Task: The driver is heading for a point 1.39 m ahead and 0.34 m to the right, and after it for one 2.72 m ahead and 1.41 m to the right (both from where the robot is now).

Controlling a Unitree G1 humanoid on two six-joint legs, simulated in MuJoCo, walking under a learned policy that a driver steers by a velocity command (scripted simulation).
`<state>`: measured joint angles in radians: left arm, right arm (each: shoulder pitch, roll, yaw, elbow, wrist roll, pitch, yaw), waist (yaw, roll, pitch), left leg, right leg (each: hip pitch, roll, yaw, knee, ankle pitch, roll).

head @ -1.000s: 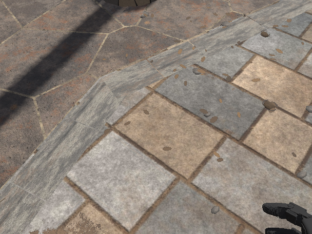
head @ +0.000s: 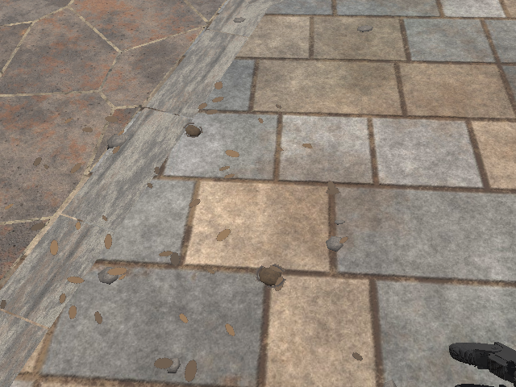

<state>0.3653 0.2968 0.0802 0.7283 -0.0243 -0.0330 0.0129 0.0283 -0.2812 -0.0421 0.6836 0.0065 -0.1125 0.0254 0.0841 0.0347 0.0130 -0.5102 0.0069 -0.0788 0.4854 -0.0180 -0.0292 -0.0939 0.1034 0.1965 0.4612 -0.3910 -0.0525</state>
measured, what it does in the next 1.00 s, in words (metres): walks ahead, turning right: left foot, then right foot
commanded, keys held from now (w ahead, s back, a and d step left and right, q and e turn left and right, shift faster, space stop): w+e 0.76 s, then w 0.10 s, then w+q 0.14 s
